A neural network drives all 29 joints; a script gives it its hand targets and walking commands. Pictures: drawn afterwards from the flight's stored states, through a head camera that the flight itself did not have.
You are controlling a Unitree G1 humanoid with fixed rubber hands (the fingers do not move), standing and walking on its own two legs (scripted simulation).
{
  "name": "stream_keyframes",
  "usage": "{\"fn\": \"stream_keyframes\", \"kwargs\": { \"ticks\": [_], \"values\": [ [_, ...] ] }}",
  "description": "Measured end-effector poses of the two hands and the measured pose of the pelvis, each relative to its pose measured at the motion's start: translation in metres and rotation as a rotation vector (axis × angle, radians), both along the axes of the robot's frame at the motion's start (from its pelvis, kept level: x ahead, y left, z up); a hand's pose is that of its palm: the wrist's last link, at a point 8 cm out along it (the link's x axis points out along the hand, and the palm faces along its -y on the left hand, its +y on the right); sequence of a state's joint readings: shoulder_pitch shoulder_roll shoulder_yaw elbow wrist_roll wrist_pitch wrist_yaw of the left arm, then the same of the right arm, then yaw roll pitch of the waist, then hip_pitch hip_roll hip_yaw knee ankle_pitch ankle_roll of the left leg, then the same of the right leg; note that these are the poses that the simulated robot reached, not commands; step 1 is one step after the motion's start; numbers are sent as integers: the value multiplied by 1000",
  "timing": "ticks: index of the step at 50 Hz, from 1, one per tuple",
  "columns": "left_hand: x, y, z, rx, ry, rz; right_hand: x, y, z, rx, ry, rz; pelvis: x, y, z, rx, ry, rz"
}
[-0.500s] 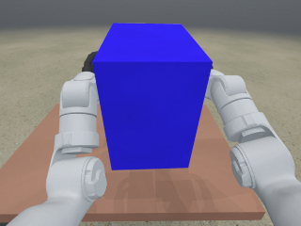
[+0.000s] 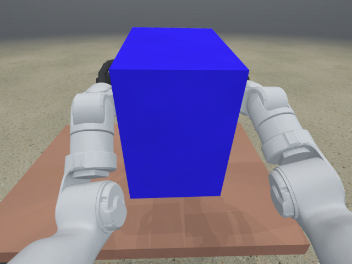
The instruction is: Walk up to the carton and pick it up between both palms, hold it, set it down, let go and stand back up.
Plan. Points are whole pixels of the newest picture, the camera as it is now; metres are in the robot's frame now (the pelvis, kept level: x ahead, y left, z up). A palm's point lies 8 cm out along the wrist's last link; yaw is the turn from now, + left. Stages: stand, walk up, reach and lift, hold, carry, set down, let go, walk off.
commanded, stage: hold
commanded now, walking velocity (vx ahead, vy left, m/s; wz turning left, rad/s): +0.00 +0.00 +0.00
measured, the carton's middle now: (174, 107) +0.38 +0.00 +0.27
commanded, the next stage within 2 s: set down in 1.76 s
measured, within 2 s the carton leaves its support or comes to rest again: neither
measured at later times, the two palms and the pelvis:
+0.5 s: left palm (105, 96) +0.37 +0.14 +0.31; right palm (237, 91) +0.37 -0.14 +0.31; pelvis +0.01 +0.00 +0.00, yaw +1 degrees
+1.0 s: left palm (103, 95) +0.36 +0.15 +0.31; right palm (237, 91) +0.37 -0.14 +0.31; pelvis +0.00 +0.00 +0.00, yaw +1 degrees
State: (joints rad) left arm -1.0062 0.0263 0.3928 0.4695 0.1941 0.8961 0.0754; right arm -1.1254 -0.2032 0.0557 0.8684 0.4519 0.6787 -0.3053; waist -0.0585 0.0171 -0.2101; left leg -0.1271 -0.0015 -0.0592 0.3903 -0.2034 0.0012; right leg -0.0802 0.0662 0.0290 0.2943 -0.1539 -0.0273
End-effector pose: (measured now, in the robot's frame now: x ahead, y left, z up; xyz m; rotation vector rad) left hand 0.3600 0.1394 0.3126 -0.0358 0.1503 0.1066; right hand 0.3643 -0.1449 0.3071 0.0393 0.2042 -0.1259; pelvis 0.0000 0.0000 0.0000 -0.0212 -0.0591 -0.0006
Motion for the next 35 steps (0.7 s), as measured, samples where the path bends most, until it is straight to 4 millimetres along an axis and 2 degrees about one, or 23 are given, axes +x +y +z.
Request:
{"fn": "stream_keyframes", "kwargs": {
  "ticks": [12,19,26,35],
  "values": [
    [0,12,-7,0,6,8,3,12,0,-37,8,10,5,-4,0,-6,7,17],
    [2,9,-6,12,-5,3,4,9,3,-9,-2,0,7,-1,-1,-6,-1,20],
    [7,4,-8,12,5,-6,6,4,-2,-19,9,-5,6,1,0,-5,-7,8],
    [3,11,-12,-4,2,7,5,11,-4,-42,6,9,5,0,0,-7,-2,6]
  ]
}}
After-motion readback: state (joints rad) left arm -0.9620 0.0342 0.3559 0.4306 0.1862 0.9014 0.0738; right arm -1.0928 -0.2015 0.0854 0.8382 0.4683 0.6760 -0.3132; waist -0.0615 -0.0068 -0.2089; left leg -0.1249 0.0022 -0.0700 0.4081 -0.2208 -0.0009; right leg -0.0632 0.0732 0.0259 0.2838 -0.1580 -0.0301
